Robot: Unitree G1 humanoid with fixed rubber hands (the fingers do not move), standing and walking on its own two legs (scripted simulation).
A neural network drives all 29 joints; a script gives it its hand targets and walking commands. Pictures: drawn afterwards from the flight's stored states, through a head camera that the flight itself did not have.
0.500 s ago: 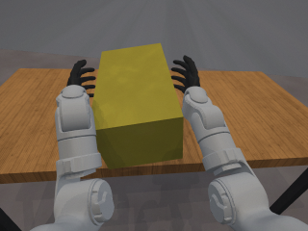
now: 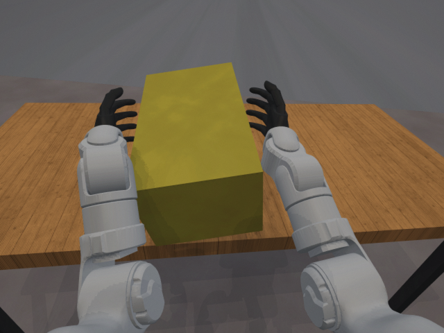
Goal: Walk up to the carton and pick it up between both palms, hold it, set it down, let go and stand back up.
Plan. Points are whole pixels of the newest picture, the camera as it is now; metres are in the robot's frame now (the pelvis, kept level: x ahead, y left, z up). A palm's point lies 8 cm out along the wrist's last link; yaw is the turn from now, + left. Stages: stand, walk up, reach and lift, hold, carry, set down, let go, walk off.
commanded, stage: hold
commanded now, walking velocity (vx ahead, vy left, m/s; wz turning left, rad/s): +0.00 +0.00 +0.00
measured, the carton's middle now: (197, 144) +0.41 +0.01 +0.19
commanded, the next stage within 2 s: none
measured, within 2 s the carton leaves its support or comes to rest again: neither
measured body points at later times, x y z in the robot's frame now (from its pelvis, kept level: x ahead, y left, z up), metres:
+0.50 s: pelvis +0.00 +0.00 +0.00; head -0.07 +0.04 +0.44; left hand +0.37 +0.17 +0.24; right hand +0.38 -0.11 +0.25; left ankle +0.04 +0.13 -0.75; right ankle +0.04 -0.07 -0.75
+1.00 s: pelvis +0.00 +0.01 +0.00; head -0.06 +0.04 +0.44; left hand +0.37 +0.16 +0.24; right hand +0.37 -0.11 +0.25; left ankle +0.04 +0.13 -0.75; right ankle +0.04 -0.07 -0.75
